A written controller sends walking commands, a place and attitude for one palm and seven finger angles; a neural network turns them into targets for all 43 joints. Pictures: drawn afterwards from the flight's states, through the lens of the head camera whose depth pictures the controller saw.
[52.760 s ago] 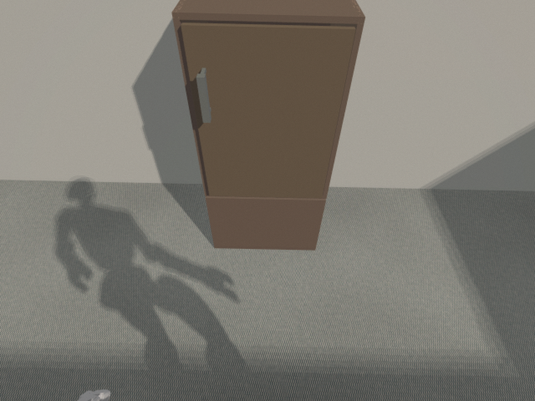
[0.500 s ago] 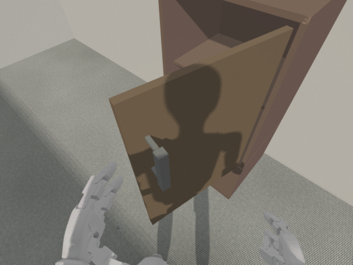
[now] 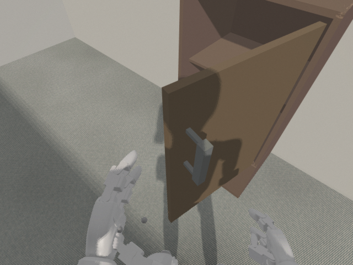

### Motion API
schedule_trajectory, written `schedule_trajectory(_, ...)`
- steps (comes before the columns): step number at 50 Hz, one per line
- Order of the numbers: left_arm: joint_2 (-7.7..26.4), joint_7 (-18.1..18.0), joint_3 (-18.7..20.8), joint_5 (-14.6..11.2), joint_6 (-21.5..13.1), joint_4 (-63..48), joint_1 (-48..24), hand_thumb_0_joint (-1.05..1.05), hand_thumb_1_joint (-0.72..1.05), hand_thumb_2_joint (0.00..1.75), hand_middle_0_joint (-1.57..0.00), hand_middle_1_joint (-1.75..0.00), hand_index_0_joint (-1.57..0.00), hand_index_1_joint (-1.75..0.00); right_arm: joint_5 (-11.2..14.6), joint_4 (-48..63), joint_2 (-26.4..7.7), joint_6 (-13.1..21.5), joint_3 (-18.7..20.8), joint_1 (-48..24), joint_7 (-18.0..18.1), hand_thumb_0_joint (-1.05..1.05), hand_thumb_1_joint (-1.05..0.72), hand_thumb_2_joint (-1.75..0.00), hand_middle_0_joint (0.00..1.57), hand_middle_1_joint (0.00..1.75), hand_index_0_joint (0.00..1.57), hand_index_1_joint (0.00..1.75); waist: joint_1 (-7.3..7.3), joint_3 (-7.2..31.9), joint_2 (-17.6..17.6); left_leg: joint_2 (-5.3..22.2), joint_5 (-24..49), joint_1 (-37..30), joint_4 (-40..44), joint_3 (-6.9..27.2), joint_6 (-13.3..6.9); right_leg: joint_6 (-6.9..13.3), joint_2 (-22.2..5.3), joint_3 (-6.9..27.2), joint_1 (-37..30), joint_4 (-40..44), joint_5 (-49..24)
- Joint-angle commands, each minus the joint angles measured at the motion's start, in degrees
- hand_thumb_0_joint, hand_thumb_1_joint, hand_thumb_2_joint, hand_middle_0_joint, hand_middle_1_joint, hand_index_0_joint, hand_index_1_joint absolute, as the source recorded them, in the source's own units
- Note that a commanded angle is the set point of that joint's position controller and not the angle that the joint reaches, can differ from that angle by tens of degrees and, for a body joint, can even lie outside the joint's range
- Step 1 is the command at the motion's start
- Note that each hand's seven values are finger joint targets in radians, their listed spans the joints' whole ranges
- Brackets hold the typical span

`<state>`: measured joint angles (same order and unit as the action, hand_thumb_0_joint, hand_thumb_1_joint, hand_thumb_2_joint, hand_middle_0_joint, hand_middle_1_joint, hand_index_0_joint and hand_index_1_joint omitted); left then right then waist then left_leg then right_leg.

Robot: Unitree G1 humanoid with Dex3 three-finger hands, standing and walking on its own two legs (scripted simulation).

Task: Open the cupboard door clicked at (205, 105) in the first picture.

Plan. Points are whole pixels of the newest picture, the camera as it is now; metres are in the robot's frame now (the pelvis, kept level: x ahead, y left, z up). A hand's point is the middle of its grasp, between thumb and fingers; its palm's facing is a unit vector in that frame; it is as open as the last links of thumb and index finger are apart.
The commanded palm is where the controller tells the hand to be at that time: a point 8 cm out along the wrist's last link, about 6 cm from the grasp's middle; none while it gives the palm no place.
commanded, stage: draw the hand back to the body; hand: left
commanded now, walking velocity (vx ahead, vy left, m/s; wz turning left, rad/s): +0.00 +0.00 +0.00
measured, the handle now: (195, 157) +0.32 -0.01 +0.10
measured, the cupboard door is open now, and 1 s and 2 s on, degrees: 76 76 76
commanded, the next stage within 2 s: step back with the hand held close in 1.44 s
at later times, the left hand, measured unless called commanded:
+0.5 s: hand (108, 206) +0.19 +0.13 +0.16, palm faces +0.19 -0.94 -0.27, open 15.4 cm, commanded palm +0.15 +0.18 +0.18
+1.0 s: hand (85, 163) +0.22 +0.15 +0.22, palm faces +0.43 -0.80 -0.42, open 9.8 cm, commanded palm +0.17 +0.20 +0.25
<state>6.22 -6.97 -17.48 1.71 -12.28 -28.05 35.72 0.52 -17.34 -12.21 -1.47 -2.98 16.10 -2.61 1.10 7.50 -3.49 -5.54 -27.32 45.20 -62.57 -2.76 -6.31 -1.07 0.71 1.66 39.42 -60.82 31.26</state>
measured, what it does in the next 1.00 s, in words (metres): rises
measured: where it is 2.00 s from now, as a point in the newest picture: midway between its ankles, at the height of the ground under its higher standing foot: outside the picture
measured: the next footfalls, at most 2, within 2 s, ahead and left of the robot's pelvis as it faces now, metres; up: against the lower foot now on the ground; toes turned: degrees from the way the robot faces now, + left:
none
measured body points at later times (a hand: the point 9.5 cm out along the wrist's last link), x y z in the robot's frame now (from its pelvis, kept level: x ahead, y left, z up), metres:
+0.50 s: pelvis +0.02 -0.06 +0.04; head +0.01 -0.06 +0.49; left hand +0.17 +0.18 +0.17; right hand +0.21 -0.27 -0.01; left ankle +0.04 +0.02 -0.66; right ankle +0.00 -0.17 -0.66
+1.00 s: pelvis +0.05 -0.10 +0.07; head +0.03 -0.13 +0.52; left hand +0.19 +0.19 +0.25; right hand +0.25 -0.32 -0.01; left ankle +0.04 +0.02 -0.66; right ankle +0.00 -0.17 -0.66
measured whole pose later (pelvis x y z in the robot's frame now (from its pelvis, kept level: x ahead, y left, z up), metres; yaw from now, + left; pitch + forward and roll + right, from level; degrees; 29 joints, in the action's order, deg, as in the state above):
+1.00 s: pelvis +0.05 -0.10 +0.07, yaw +2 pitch -1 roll +0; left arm 20.7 -6.7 16.4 -5.4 -2.2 -26.2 31.7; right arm 1.5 -32.6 -13.9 2.1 -1.7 11.7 6.2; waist 3.6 2.8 -3.8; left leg -1.8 -17.9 14.0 -32.6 3.1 -0.5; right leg 4.5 4.4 -1.8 8.2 -29.9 21.1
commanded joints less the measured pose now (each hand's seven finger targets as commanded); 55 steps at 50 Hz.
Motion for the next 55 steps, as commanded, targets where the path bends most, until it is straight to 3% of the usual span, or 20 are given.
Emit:
schedule_trajectory(1, 1.5, -0.1, 3.2, -0.8, -0.1, -15.4, 2.3, 0.00, -0.50, 0.30, -0.15, -0.30, -0.15, -0.30, 1.0, 10.6, -7.6, 1.9, 3.9, -4.1, 1.1, 0.00, -0.90, -0.90, 0.20, 0.30, 0.20, 0.30, -0.21, 6.0, 1.4, 10.4, 0.7, -20.5, 23.5, 23.3, 10.2, 1.8, 1.0, -4.1, 5.0, 4.8, -6.4)
schedule_trajectory(2, 1.5, 0.2, 3.8, -1.2, 1.2, -15.0, 2.5, 0.00, -0.50, 0.30, -0.15, -0.30, -0.15, -0.30, 1.2, 10.5, -7.7, 1.7, 3.8, -4.5, 1.4, 0.00, -0.90, -0.90, 0.20, 0.30, 0.20, 0.30, -0.11, 6.2, 3.5, 10.3, 1.2, -20.2, 23.9, 23.0, 10.0, 1.8, 1.2, -4.2, 3.5, 5.6, -6.9)
schedule_trajectory(6, 3.1, 2.1, 7.3, -4.4, 3.8, -18.9, 2.4, 0.00, -0.50, 0.30, -0.15, -0.30, -0.15, -0.30, 1.9, 10.1, -7.6, 2.2, 3.5, -4.7, 2.6, 0.00, -0.90, -0.90, 0.20, 0.30, 0.20, 0.30, -0.36, 4.0, 3.2, 10.4, 1.8, -20.5, 24.6, 21.3, 9.7, 1.5, 1.4, -4.8, 1.4, 8.1, -7.7)
schedule_trajectory(10, 5.9, 3.9, 11.7, -6.3, 4.4, -20.7, 3.9, 0.00, -0.50, 0.30, -0.15, -0.30, -0.15, -0.30, 2.0, 9.3, -7.4, 3.5, 3.2, -4.5, 3.3, 0.00, -0.90, -0.90, 0.20, 0.30, 0.20, 0.30, 0.03, 2.9, -1.2, 9.4, 3.3, -20.9, 24.6, 18.6, 9.3, 1.9, 1.6, -5.1, -0.4, 10.3, -8.2)
schedule_trajectory(14, 8.8, 6.2, 16.6, -8.8, 5.0, -20.6, 4.1, 0.00, -0.47, 0.32, -0.15, -0.30, -0.15, -0.30, 2.1, 8.0, -7.4, 4.7, 3.3, -4.3, 3.9, 0.00, -0.90, -0.90, 0.20, 0.30, 0.20, 0.30, -0.15, 1.9, -2.3, 8.8, 5.9, -21.3, 24.3, 16.5, 8.9, 2.2, 2.0, -5.7, -2.2, 12.9, -9.4)
schedule_trajectory(18, 11.3, 9.1, 22.3, -12.7, 5.6, -19.3, 3.1, 0.00, -0.32, 0.37, -0.16, -0.30, -0.16, -0.30, 2.5, 6.7, -7.7, 6.1, 3.3, -5.2, 5.0, 0.00, -0.90, -0.90, 0.20, 0.30, 0.20, 0.30, -0.31, 1.7, 0.3, 7.3, 5.5, -20.0, 23.6, 12.9, 7.2, 2.6, 2.5, -6.2, -6.1, 16.6, -10.3)
schedule_trajectory(19, 19.5, 4.2, 26.7, -6.7, 7.0, -19.4, 3.4, 0.00, -0.29, 0.39, -0.16, -0.30, -0.16, -0.30, 2.3, 7.4, -6.6, 5.3, 3.2, -5.0, 6.3, 0.00, -0.90, -0.90, 0.20, 0.30, 0.20, 0.30, 2.18, 2.2, -1.8, 7.8, 5.3, -19.2, 26.1, 12.5, 6.7, 3.6, 0.9, -2.8, -10.6, 20.1, -11.1)
schedule_trajectory(20, 15.8, 2.5, 24.9, -6.7, 8.1, -19.1, 4.7, 0.00, -0.26, 0.40, -0.16, -0.30, -0.16, -0.30, 2.1, 7.2, -5.9, 5.0, 2.6, -5.1, 6.8, 0.00, -0.90, -0.90, 0.20, 0.30, 0.20, 0.30, 1.16, 0.1, -2.0, 7.1, 6.2, -19.1, 25.8, 11.2, 6.2, 3.7, 0.7, -2.9, -11.5, 21.8, -12.0)
schedule_trajectory(23, 15.4, 0.8, 25.3, -6.4, 9.6, -17.4, 3.4, 0.00, -0.15, 0.45, -0.16, -0.30, -0.16, -0.30, 2.1, 5.5, -6.1, 4.8, 2.4, -5.2, 7.7, 0.00, -0.90, -0.90, 0.20, 0.30, 0.20, 0.30, 0.40, -1.2, -0.8, 7.1, 10.0, -21.5, 25.5, 10.1, 5.6, 3.4, 0.4, -2.8, -12.2, 24.5, -13.9)
schedule_trajectory(30, 20.1, -1.0, 31.2, -6.1, 9.5, -15.1, -0.2, 0.00, 0.09, 0.55, -0.17, -0.30, -0.17, -0.30, 1.3, 1.6, -6.1, 5.9, 2.3, -7.1, 9.1, 0.00, -0.90, -0.90, 0.20, 0.30, 0.20, 0.30, 0.82, -1.0, 3.4, 5.2, 16.4, -26.9, 25.1, 5.8, 3.9, 2.3, -1.0, -0.5, -17.2, 31.7, -20.3)
schedule_trajectory(34, 21.6, -1.1, 34.6, -6.5, 9.0, -12.2, -1.7, 0.00, 0.23, 0.62, -0.18, -0.30, -0.18, -0.30, 1.1, -0.9, -5.8, 6.3, 2.4, -8.9, 9.5, 0.00, -0.90, -0.90, 0.20, 0.30, 0.20, 0.30, 1.22, -2.6, 4.1, 4.7, 18.2, -29.3, 26.0, 4.8, 3.7, 1.7, -1.9, 0.7, -19.9, 34.6, -23.9)
schedule_trajectory(37, 23.3, -1.2, 37.0, -6.5, 7.9, -12.4, -4.0, 0.00, 0.34, 0.66, -0.18, -0.30, -0.18, -0.30, 1.0, -2.5, -6.1, 6.8, 2.5, -9.8, 9.6, 0.00, -0.90, -0.90, 0.20, 0.30, 0.20, 0.30, 1.60, -1.3, 2.1, 4.4, 20.3, -31.7, 27.1, 4.6, 3.6, 1.6, -2.4, 1.1, -22.9, 35.8, -27.2)
schedule_trajectory(42, 24.1, -0.8, 39.5, -6.9, 7.0, -10.9, -4.8, 0.00, 0.51, 0.74, -0.19, -0.30, -0.19, -0.30, 0.8, -4.3, -6.0, 7.0, 2.7, -11.4, 9.4, 0.00, -0.90, -0.90, 0.20, 0.30, 0.20, 0.30, 2.12, -1.3, 3.1, 4.3, 23.8, -33.9, 28.9, 4.1, 3.5, 0.7, -3.0, 0.9, -26.9, 36.2, -36.4)
schedule_trajectory(45, 24.5, -0.6, 40.9, -7.1, 6.6, -9.9, -6.6, 0.00, 0.62, 0.78, -0.19, -0.30, -0.19, -0.30, 0.8, -5.1, -6.0, 6.8, 2.9, -12.0, 9.4, 0.00, -0.90, -0.90, 0.20, 0.30, 0.20, 0.30, 2.01, -2.4, 4.5, 4.3, 24.1, -34.9, 30.2, 4.0, 3.4, 0.2, -2.9, 1.0, -27.4, 36.8, -38.2)
schedule_trajectory(50, 25.8, -0.5, 43.3, -7.3, 5.6, -9.7, -9.7, 0.00, 0.80, 0.86, -0.20, -0.30, -0.20, -0.30, 0.8, -6.3, -6.0, 6.8, 3.0, -12.4, 9.0, 0.00, -0.90, -0.90, 0.20, 0.30, 0.20, 0.30, 2.26, -2.0, 1.6, 4.3, 27.1, -37.2, 31.7, 3.6, 3.4, 0.3, -2.9, 0.5, -29.9, 37.0, -42.4)
schedule_trajectory(52, 27.1, -0.6, 44.9, -7.4, 5.4, -9.0, -10.9, 0.00, 0.87, 0.88, -0.20, -0.30, -0.20, -0.30, 0.8, -6.8, -6.3, 6.8, 3.2, -12.8, 8.9, 0.00, -0.90, -0.90, 0.20, 0.30, 0.20, 0.30, 2.53, -1.5, 2.1, 4.5, 27.8, -37.7, 32.2, 3.7, 3.5, 0.4, -2.8, 0.5, -30.8, 37.4, -43.1)
schedule_trajectory(55, 24.4, 0.0, 43.1, -7.7, 5.4, -6.5, -9.3, 0.00, 0.90, 0.90, -0.20, -0.30, -0.20, -0.30, 0.8, -7.2, -6.2, 6.5, 3.4, -13.2, 8.5, 0.00, -0.90, -0.90, 0.20, 0.30, 0.20, 0.30, 2.33, -2.7, 3.6, 4.7, 28.1, -38.2, 33.2, 3.5, 3.3, 0.1, -2.6, 0.1, -30.9, 37.6, -43.3)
